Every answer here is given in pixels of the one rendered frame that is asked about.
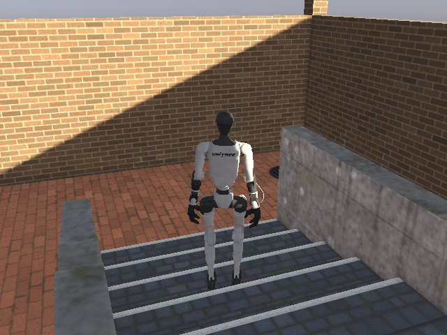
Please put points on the stairs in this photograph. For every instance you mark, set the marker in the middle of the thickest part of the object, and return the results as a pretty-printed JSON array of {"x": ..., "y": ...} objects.
[{"x": 160, "y": 287}]

